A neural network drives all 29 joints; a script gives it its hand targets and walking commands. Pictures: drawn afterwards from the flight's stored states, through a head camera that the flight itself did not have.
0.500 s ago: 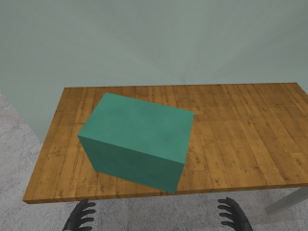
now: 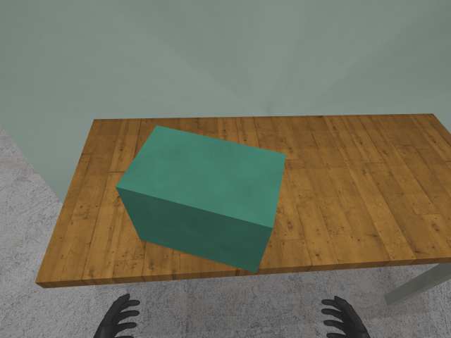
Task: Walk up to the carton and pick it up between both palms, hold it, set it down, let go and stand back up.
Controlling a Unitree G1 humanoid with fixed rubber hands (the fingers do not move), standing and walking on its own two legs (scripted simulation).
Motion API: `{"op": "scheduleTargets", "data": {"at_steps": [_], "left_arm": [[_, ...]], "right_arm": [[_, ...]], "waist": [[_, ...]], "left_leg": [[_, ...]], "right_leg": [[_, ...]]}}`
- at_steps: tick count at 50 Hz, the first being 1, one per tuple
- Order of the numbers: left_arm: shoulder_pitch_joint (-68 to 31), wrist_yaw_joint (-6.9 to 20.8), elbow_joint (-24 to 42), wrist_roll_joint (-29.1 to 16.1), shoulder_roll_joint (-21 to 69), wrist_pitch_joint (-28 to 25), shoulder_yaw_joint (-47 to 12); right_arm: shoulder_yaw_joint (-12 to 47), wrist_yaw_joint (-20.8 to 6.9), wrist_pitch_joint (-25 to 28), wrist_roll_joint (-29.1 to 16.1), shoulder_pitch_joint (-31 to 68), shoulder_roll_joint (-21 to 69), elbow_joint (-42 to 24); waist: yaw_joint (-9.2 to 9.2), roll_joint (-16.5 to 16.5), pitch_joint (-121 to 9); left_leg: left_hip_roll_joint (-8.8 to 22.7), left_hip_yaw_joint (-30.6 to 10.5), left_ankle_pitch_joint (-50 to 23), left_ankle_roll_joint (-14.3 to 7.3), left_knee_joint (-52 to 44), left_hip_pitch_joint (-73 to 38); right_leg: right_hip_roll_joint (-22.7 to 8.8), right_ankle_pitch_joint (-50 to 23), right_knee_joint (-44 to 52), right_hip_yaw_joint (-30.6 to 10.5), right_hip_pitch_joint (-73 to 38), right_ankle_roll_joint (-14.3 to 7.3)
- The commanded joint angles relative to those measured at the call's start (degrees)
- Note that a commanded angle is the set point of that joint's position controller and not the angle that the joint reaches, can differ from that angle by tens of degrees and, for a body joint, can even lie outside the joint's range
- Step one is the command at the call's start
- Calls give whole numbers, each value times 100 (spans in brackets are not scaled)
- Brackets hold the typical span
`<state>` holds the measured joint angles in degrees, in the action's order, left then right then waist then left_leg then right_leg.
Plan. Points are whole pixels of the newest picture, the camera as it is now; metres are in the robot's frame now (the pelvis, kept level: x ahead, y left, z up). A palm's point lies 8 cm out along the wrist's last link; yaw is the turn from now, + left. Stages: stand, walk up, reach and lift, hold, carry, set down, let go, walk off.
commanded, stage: let go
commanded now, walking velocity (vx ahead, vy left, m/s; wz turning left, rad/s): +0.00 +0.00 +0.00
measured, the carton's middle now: (207, 200) +0.39 +0.05 -0.03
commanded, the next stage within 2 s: stand in 0.10 s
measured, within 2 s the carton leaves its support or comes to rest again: neither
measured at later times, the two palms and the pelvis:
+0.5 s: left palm out of the picture +0.07 +0.30 -0.11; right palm out of the picture +0.08 -0.27 -0.12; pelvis +0.01 +0.01 +0.00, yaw +1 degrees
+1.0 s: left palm out of the picture +0.01 +0.29 -0.13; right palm out of the picture +0.01 -0.25 -0.12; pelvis -0.02 +0.02 +0.00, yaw +2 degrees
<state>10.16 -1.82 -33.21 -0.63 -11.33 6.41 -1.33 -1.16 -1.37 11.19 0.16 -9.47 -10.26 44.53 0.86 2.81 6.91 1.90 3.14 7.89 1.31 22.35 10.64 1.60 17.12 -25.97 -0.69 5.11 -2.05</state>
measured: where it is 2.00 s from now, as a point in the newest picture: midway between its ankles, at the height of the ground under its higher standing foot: outside the picture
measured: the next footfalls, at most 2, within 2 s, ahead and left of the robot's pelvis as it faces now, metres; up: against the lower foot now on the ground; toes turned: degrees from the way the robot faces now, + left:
none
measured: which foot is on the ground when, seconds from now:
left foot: down 0.00-1.00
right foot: down 0.00-1.00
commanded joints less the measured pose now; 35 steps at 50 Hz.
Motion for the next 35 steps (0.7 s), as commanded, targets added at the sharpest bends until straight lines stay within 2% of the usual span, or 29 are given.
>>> {"op": "scheduleTargets", "data": {"at_steps": [1,2,3,4,5,6,7,8,9,10,11,12,14,15,18,19,20,21,22,23,26,27,28,30,31,32,33,34,35], "left_arm": [[-513,-36,922,3,-656,-275,205],[-72,-20,690,58,-618,-274,207],[-664,-53,1198,16,-702,-325,252],[-244,-39,797,14,-674,-332,194],[-186,-39,916,28,-631,-347,268],[332,63,108,293,-1335,-649,610],[643,85,129,264,-1631,-805,694],[479,111,104,206,-1666,-885,726],[293,151,89,209,-1480,-936,651],[361,152,64,199,-1435,-930,603],[345,135,-111,236,-1414,-926,604],[412,165,-143,207,-1353,-931,583],[248,118,-226,211,-1443,-972,607],[444,129,-308,163,-1422,-991,611],[396,102,-436,124,-1423,-985,624],[357,93,-508,152,-1576,-999,643],[549,76,-603,132,-1542,-989,626],[598,66,-748,109,-1580,-983,648],[562,63,-791,128,-1610,-973,608],[484,35,-754,111,-1587,-963,624],[438,-8,-930,85,-1763,-945,616],[520,-7,-1008,99,-1736,-952,580],[686,-17,-1091,68,-1761,-976,596],[725,-1,-1223,99,-1703,-961,551],[633,3,-1253,81,-1766,-972,546],[610,13,-1260,70,-1780,-972,538],[604,4,-1322,105,-1819,-993,536],[759,13,-1409,86,-1699,-962,479],[771,13,-1406,82,-1661,-975,481]], "right_arm": [[-217,40,329,-45,507,-796,-840],[-209,37,335,-112,135,-855,-552],[-227,51,393,30,535,-810,-972],[-189,47,411,-100,201,-791,-708],[-202,42,429,-155,205,-845,-683],[-336,101,-220,115,-192,-1546,-228],[-472,154,-507,190,-256,-1729,-315],[-448,184,-638,172,-137,-1689,-357],[-434,180,-719,162,-134,-1594,-345],[-388,177,-771,116,13,-1514,-391],[-409,159,-810,99,-18,-1435,-228],[-406,164,-837,96,-17,-1520,-167],[-431,136,-823,82,-164,-1503,58],[-417,147,-806,116,-88,-1553,140],[-403,116,-819,138,-139,-1556,359],[-427,125,-837,99,-112,-1585,445],[-373,132,-853,109,-82,-1541,486],[-386,130,-845,74,-105,-1526,576],[-410,162,-850,103,-75,-1659,621],[-369,167,-872,99,-2,-1570,608],[-356,197,-912,87,-204,-1603,825],[-363,200,-906,94,-176,-1709,897],[-377,175,-880,66,-90,-1758,880],[-354,184,-884,52,-170,-1758,969],[-347,191,-866,28,-209,-1748,1026],[-324,187,-877,30,-168,-1753,1029],[-360,196,-876,54,-186,-1814,1078],[-323,180,-886,59,-214,-1768,1086],[-274,184,-907,63,-344,-1643,1179]], "waist": [[60,-95,-1016],[-12,-200,-864],[31,-145,-1234],[-45,-186,-991],[38,-260,-1030],[34,-987,-1875],[33,-740,-1652],[45,-577,-1497],[-4,-313,-1374],[18,-332,-1180],[-2,-104,-977],[39,-208,-803],[-120,-227,-656],[-46,-418,-619],[-73,-411,-740],[-131,-288,-719],[-8,-169,-744],[-93,-359,-620],[-96,-365,-650],[-74,-320,-537],[-187,-125,-407],[-142,-208,-526],[-108,-327,-437],[-134,-249,-350],[-176,-195,-238],[-130,-342,-189],[-170,-209,-105],[-106,-353,-156],[-116,-277,-178]], "left_leg": [[-156,140,-662,-48,126,-2072],[-145,149,-722,-50,121,-2142],[-145,131,-848,-31,152,-2100],[-148,124,-855,-45,135,-2172],[-151,83,-1010,5,189,-2179],[706,-523,-2479,-309,535,-1054],[694,-496,-2158,-422,575,-866],[697,-482,-1917,-387,588,-552],[660,-460,-1470,-357,521,-373],[562,-484,-1002,-340,513,-297],[540,-518,-544,-338,368,-251],[560,-555,-400,-325,322,-82],[557,-609,-593,-308,293,-187],[582,-591,-854,-333,319,-263],[545,-590,-1061,-355,304,-245],[566,-679,-1134,-364,198,-420],[593,-699,-1160,-365,208,-390],[587,-719,-1150,-345,199,-428],[540,-679,-1132,-324,173,-439],[544,-675,-1053,-307,110,-262],[572,-749,-842,-326,-5,-431],[566,-733,-932,-340,-13,-480],[587,-804,-713,-343,-134,-252],[554,-749,-547,-305,-194,-290],[570,-870,-356,-329,-284,-303],[550,-795,-215,-315,-312,-229],[578,-900,-224,-326,-346,-306],[571,-819,-50,-312,-382,-149],[543,-827,9,-286,-421,-184]], "right_leg": [[-173,-958,894,219,1746,222],[-155,-1044,863,206,1676,203],[-163,-1099,853,201,1634,214],[-162,-1238,868,194,1651,196],[-135,-1305,821,199,1538,196],[-544,-1114,320,-353,377,307],[-734,-1334,359,-419,241,304],[-760,-1552,311,-471,241,308],[-742,-1501,320,-436,290,229],[-739,-1508,407,-464,480,192],[-756,-1216,574,-476,639,153],[-743,-965,618,-536,613,109],[-734,-1191,627,-524,771,116],[-735,-1283,599,-517,734,127],[-750,-1471,637,-523,461,137],[-743,-1421,646,-449,614,120],[-723,-1273,634,-432,510,140],[-784,-1452,707,-531,568,132],[-743,-1405,768,-453,471,146],[-788,-1379,787,-479,432,140],[-793,-1232,904,-505,609,135],[-789,-1211,894,-497,505,124],[-810,-1005,978,-502,364,121],[-783,-803,1046,-514,474,119],[-825,-665,1093,-547,592,104],[-807,-531,1113,-569,632,105],[-803,-436,1131,-550,696,95],[-814,-421,1146,-545,584,97],[-797,-287,1167,-553,556,83]]}}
